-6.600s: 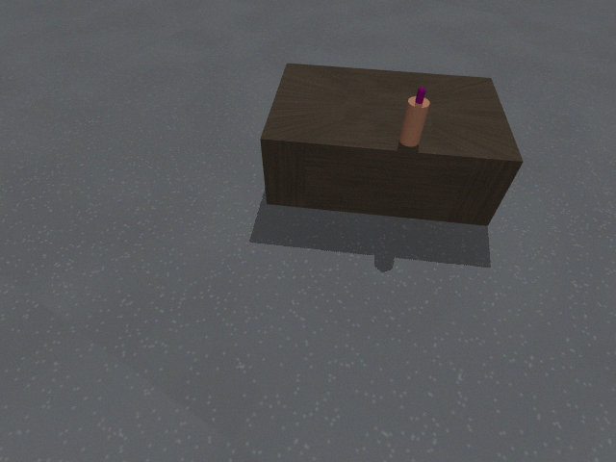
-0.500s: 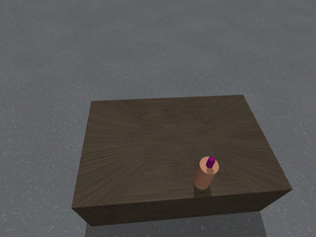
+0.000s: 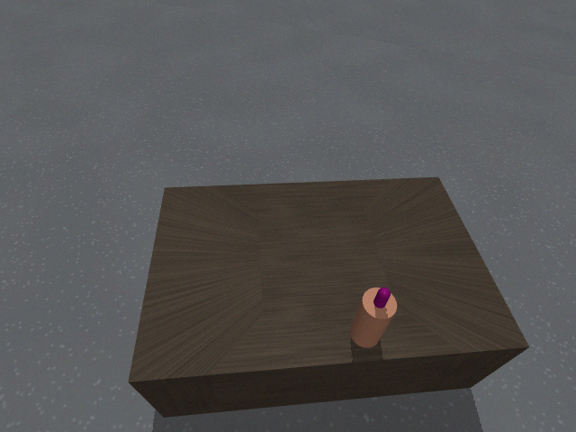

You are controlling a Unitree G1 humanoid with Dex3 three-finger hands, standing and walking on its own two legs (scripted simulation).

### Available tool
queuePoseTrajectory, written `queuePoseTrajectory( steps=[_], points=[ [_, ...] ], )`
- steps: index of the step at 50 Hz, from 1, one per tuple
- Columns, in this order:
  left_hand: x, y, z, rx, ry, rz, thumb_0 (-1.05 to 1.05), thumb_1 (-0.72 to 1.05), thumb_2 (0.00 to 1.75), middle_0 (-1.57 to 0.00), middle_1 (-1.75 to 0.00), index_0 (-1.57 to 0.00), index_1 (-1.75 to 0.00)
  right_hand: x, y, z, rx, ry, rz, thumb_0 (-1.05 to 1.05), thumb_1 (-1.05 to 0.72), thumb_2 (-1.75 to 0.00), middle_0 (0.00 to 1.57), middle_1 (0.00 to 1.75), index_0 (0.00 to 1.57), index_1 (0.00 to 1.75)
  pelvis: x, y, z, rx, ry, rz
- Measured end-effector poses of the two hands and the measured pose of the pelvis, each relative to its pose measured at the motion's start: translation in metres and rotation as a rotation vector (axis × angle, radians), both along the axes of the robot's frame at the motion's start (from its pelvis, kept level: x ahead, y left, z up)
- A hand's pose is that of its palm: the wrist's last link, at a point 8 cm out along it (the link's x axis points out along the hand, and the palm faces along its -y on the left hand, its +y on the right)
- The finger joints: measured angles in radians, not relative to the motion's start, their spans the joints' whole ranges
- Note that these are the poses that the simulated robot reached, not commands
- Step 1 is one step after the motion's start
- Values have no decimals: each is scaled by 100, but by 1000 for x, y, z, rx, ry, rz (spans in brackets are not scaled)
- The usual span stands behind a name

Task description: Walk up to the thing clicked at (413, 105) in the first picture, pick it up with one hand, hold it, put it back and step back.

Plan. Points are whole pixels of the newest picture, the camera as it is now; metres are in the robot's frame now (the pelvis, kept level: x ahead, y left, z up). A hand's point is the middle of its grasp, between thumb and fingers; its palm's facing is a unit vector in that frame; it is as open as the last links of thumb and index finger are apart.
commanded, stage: stand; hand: right
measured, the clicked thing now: (374, 313) +0.44 -0.20 -0.31
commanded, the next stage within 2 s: go down in 0.66 s
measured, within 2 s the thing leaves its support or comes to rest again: neither
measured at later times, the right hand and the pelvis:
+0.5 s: hand out of the picture +0.08 -0.25 -0.16, palm faces -0.01 +0.94 -0.33, open 7.4 cm; pelvis +0.00 +0.00 +0.00, yaw +0 degrees
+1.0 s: hand out of the picture +0.15 -0.26 -0.15, palm faces +0.05 +0.95 -0.32, open 11.0 cm; pelvis -0.01 +0.00 -0.01, yaw -1 degrees
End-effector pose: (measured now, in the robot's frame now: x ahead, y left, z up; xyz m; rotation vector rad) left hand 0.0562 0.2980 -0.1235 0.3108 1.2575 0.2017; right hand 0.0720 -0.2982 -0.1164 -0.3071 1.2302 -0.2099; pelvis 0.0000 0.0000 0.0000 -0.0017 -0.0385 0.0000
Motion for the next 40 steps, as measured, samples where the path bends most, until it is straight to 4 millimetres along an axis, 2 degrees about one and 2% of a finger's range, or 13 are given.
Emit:
queuePoseTrajectory(
  steps=[11, 40],
  points=[
    [-8, 3, -2, 0, 32, 4, 1, 90, 90, -21, -30, -21, -30, -9, 3, -2, 0, 34, -8, 1, -91, -90, 20, 30, 20, 30, 1, 3, 0, -1, 4, -1],
    [3, 1, 1, 5, -6, -1, 1, 91, 90, -21, -31, -21, -30, 7, 2, -1, 4, -14, -15, 1, -90, -89, 19, 29, 19, 29, 5, 2, -1, 1, 14, -9]
  ],
)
